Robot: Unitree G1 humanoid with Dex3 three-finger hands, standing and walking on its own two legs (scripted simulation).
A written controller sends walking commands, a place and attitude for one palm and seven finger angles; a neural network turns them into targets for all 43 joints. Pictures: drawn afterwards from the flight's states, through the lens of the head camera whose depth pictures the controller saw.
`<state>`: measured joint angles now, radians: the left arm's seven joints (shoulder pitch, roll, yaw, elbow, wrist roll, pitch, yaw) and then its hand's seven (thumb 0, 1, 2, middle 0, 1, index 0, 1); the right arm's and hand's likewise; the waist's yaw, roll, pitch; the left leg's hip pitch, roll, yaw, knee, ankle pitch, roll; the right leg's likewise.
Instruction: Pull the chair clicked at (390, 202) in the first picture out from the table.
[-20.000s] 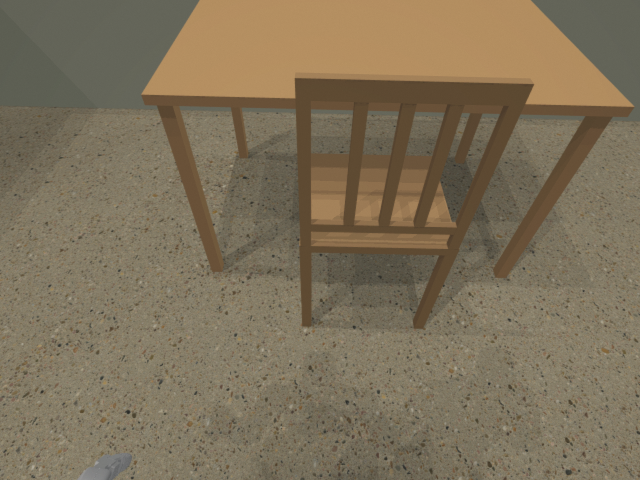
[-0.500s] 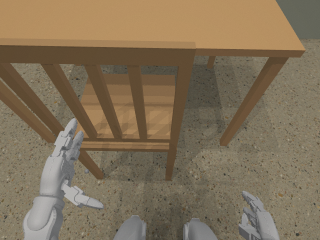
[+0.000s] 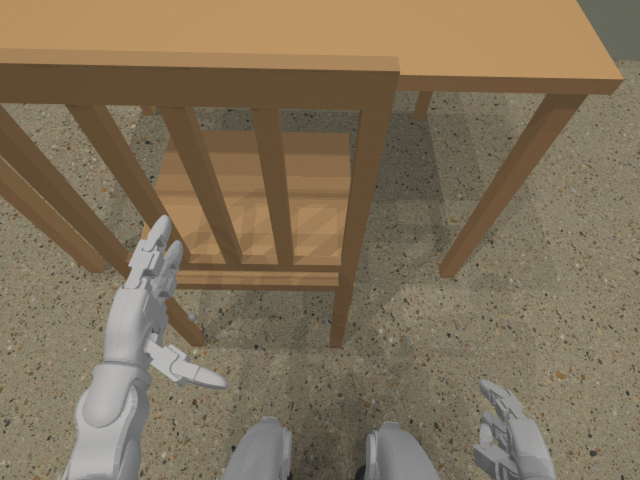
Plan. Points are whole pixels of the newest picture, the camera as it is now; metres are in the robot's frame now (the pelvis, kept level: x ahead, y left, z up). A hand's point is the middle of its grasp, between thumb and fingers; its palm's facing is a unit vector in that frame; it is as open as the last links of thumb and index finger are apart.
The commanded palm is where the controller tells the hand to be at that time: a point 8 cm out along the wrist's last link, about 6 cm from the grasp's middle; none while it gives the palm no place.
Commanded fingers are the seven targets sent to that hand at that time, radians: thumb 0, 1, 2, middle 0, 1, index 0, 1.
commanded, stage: aim the fingers beside a spindle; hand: left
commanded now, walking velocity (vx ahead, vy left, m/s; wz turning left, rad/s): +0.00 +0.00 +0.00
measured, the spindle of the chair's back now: (212, 201) +0.46 +0.17 +0.03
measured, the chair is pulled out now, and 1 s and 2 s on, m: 0.00 0.00 0.00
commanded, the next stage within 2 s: none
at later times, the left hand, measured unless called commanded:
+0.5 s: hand (204, 313) +0.31 +0.16 +0.01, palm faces -0.01 -1.00 -0.02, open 17.0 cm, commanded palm +0.29 +0.21 +0.02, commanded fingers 0.00 -0.50 0.30 -0.06 -0.08 -0.06 -0.08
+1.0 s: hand (197, 301) +0.31 +0.16 +0.03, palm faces +0.01 -1.00 -0.05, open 17.0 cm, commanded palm +0.29 +0.20 +0.01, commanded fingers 0.00 -0.50 0.30 -0.06 -0.08 -0.06 -0.08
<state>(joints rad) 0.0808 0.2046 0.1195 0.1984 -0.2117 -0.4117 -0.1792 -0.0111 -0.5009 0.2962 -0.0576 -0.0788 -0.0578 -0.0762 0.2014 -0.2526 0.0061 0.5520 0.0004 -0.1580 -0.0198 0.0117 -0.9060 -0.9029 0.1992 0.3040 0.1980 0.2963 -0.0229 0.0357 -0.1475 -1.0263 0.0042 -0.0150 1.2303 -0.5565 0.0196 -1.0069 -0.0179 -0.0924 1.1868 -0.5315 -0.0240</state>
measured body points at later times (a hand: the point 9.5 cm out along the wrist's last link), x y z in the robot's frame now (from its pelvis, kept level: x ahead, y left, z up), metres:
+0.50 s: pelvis +0.00 +0.01 -0.01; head +0.11 +0.01 +0.43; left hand +0.30 +0.21 +0.01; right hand +0.17 -0.23 -0.11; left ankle +0.01 +0.11 -0.64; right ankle +0.02 -0.11 -0.64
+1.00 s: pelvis +0.00 +0.01 -0.01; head +0.11 +0.01 +0.43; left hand +0.31 +0.21 +0.04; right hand +0.17 -0.23 -0.11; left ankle +0.01 +0.11 -0.64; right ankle +0.02 -0.11 -0.64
